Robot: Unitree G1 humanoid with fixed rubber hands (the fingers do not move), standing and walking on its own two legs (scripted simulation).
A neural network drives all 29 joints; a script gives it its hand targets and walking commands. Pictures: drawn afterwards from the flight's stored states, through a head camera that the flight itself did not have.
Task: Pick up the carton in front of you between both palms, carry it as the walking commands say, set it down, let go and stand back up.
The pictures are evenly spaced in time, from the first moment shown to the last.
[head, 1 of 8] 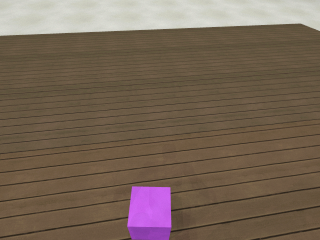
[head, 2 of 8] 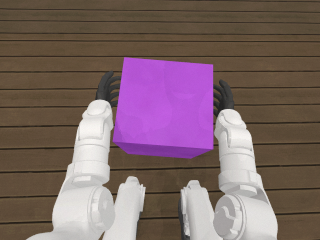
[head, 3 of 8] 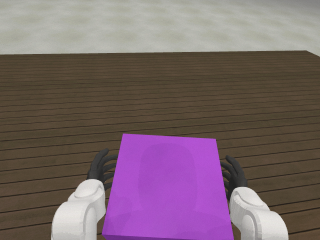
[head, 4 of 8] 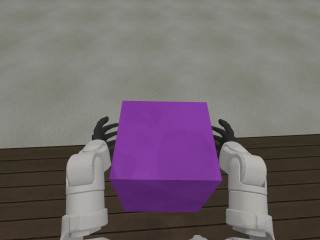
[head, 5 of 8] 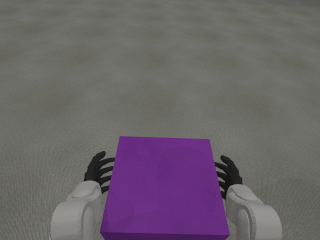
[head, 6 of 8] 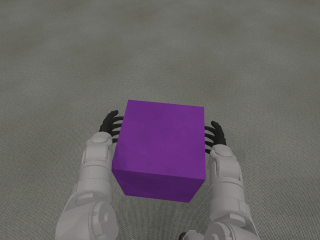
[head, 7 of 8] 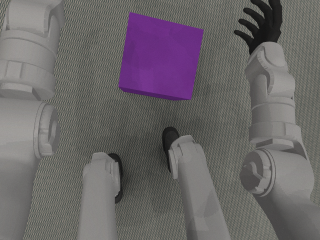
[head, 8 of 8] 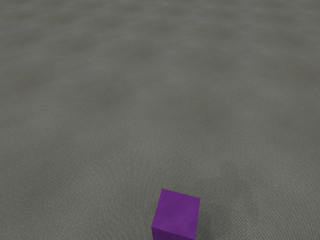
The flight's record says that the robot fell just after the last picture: no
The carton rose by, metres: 0.69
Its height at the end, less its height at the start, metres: -0.26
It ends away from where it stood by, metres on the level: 5.46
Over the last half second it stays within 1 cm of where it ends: yes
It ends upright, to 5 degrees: yes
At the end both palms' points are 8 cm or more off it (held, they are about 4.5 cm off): yes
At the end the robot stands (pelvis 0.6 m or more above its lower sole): yes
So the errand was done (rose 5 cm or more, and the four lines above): yes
